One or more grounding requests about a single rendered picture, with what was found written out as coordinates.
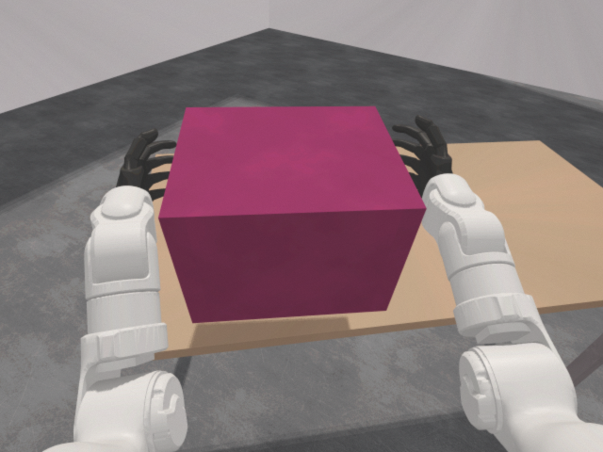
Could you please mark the carton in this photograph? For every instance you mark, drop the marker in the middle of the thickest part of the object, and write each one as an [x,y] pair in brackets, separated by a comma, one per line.
[281,211]

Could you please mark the robot left upper arm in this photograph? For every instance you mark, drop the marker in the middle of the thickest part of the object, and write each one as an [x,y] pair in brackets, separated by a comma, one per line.
[137,413]

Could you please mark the table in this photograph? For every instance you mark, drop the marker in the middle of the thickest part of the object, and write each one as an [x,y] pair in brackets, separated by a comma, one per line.
[552,217]

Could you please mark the right robot hand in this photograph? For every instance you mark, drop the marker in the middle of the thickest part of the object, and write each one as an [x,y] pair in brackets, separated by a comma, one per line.
[432,153]

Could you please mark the right robot forearm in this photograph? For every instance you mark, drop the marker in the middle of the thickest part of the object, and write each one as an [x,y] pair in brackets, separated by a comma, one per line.
[491,305]

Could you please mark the left robot hand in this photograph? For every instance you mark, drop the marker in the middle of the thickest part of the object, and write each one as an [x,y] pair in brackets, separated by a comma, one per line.
[134,171]

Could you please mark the robot right upper arm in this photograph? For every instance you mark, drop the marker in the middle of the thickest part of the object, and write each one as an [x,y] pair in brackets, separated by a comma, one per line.
[520,393]

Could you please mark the left robot forearm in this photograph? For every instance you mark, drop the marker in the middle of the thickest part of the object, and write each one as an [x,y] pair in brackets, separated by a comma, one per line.
[121,284]

